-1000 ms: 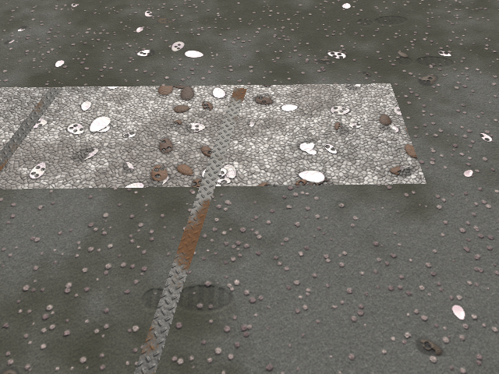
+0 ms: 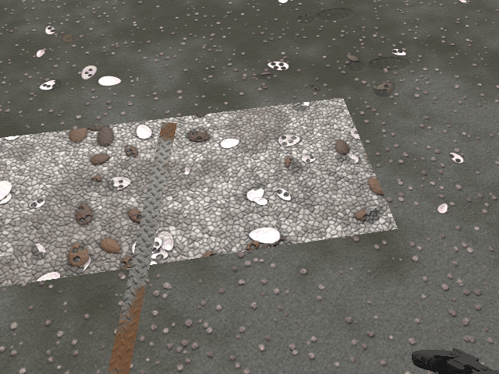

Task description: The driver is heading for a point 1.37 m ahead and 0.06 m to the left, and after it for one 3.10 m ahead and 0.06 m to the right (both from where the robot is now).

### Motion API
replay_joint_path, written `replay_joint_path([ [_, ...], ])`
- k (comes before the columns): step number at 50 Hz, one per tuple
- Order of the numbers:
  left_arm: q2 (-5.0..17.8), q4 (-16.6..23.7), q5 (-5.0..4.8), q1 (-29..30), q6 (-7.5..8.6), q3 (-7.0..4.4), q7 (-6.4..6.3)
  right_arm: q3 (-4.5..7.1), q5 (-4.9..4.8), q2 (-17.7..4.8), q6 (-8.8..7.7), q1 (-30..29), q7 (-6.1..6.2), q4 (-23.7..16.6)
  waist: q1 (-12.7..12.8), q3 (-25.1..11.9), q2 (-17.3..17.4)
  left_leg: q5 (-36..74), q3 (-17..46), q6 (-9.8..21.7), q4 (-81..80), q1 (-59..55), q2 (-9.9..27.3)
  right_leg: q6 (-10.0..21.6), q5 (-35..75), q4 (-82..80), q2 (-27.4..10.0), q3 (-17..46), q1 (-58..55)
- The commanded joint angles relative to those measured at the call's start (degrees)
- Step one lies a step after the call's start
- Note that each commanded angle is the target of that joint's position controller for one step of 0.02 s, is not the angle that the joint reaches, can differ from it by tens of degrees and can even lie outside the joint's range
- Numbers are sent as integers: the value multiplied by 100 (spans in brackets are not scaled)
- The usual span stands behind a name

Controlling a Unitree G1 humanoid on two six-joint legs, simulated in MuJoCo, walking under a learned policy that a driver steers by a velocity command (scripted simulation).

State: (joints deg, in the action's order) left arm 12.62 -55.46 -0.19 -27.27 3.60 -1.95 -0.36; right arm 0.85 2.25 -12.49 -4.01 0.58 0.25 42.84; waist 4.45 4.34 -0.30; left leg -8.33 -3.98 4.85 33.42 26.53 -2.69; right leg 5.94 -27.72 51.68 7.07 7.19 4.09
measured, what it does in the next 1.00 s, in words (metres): walks ahead: right foot, then left foot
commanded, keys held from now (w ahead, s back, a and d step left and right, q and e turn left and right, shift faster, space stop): w+e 0.18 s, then w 0.06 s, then w+q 0.76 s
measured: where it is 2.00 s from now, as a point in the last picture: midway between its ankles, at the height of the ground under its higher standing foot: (257, 174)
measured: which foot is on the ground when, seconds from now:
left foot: down 0.00-0.48, up 0.50-0.96, down 0.98-1.00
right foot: up 0.00-0.44, down 0.46-1.00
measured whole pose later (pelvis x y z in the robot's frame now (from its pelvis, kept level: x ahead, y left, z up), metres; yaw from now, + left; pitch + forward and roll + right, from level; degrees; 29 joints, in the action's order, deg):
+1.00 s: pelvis +0.51 -0.05 +0.00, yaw +10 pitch +1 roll -1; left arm 12.2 -56.3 1.4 -24.0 3.6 -2.5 -1.3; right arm 2.8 2.6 -12.6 -1.5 2.4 -2.9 45.1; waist 1.9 3.7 -0.3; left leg -9.4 -7.7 9.8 35.1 26.9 -1.6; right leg -0.9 -26.6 35.4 -5.8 -18.9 -2.1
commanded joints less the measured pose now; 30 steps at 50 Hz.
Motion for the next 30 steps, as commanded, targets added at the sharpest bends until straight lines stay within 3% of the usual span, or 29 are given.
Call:
replay_joint_path([
  [1, 751, 552, 131, 176, -30, -173, 37, 304, -89, -665, 4, 1151, 26, 36, -628, -747, 270, -2349, 3485, 918, -2051, -2758, 2328, 32, 783, 2192, -674, -151, 3022],
  [2, 656, 604, 148, 340, -55, -176, 85, 268, -67, -536, -40, 1052, 2, 96, -518, -448, 131, -1663, 2864, 811, -2221, -2241, 2105, 17, 947, 2021, -822, -201, 2891],
  [4, 499, 638, 237, 359, -182, -173, 182, 238, -104, -455, -142, 1261, 23, 289, -347, -223, 348, -715, 1891, 656, -2411, -1610, 1840, -53, 959, 1782, -1028, -269, 2617],
  [7, 336, 869, 251, 785, -292, -146, 274, 252, -166, -485, -301, 1567, -13, 470, -316, -148, 365, 5, 1160, 666, -2665, -1537, 1843, -111, 1279, 1525, -1202, -356, 2926],
  [12, 241, 1260, 214, 1775, -274, -71, 373, 249, -91, -564, -324, 1971, -70, 698, -424, 3, 304, 787, 171, 565, -2735, -1693, 1571, -247, 2395, 300, -1193, -463, 3398],
  [15, 173, 1406, 227, 2410, -209, 24, 408, 223, -143, -652, -305, 2231, -100, 880, -555, 66, 353, 1128, -94, 497, -2712, -1602, 1389, -262, 2766, -970, -1050, -938, 2772],
  [17, 240, 1502, 239, 2793, -181, 41, 394, 232, -163, -793, -249, 2513, -100, 1023, -683, 103, 360, 1438, 92, 550, -2596, -1977, 1506, -269, 2582, -1399, -1037, -1146, 2640],
  [19, 325, 1557, 240, 2940, -132, 33, 341, 250, -124, -917, -173, 2677, -81, 1139, -709, 87, 391, 1957, 264, 561, -2270, -2455, 1657, -233, 2090, -1721, -940, -1172, 2569],
  [21, 435, 1436, 260, 2551, -46, -9, 273, 267, -111, -1010, -99, 2678, -50, 1223, -490, -104, 532, 2812, 344, 497, -1579, -2689, 1674, -131, 1585, -2136, -728, -1179, 1943],
  [22, 549, 1159, 302, 1756, 36, -74, 220, 253, -150, -981, -66, 2626, -49, 1251, -108, -497, 388, 3111, 183, 388, -651, -2515, 1465, -24, 1806, -2626, -596, -1204, 902],
  [23, 909, 837, 413, 715, 121, -201, 135, 191, -194, -793, -74, 2588, -55, 1159, 257, -1215, 128, 2157, 39, 260, 596, -1670, 1175, 163, 1739, -2635, -1122, -670, -653],
  [24, 1541, 803, 525, -2, 149, -355, 32, 24, -350, -123, -96, 2734, -96, 816, 379, -2108, -1021, -696, -321, -14, 2564, 254, 497, 569, 1131, -2907, -3010, 1572, -2458],
  [25, 1633, 757, 312, -13, 65, -411, 18, 167, -327, -479, -47, 2896, -36, 909, 319, -2292, -1093, -2188, 250, 26, 3501, 945, 154, 868, 1314, -3478, -3445, 2689, -2221],
  [26, 1212, 785, 234, 464, 44, -305, 37, 258, -270, -679, 1, 2544, -16, 901, 89, -1479, -589, -1788, 620, 93, 3708, 1155, 509, 692, 1234, -3528, -3110, 1828, -1556],
  [27, 799, 825, 198, 915, 86, -203, 66, 240, -262, -517, -8, 2341, -46, 894, -93, -827, -488, -1342, 606, 78, 3523, 1109, 684, 517, 1507, -3773, -2815, 1102, -776],
  [28, 556, 844, 191, 1188, 124, -149, 77, 255, -228, -430, 34, 2274, -67, 946, -252, -548, -436, -1061, 588, 43, 3319, 906, 797, 295, 1680, -3987, -2548, 571, -280],
  [30, 380, 763, 152, 1275, 202, -106, 35, 285, -85, -306, 190, 2332, -152, 979, -491, -342, -530, -774, 541, -63, 3233, 648, 853, 126, 2274, -4159, -2278, -131, 213],
])
Next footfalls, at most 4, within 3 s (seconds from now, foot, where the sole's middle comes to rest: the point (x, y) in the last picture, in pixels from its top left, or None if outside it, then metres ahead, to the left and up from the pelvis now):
0.46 right None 0.37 -0.17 -0.75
0.98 left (268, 298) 0.64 0.03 -0.75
1.56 right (288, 198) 0.98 -0.01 -0.75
2.10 left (240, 129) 1.28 0.17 -0.75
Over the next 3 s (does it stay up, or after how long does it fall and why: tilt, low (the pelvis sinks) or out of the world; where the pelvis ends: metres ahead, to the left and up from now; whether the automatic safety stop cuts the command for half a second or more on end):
stays up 1.28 0.05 0.02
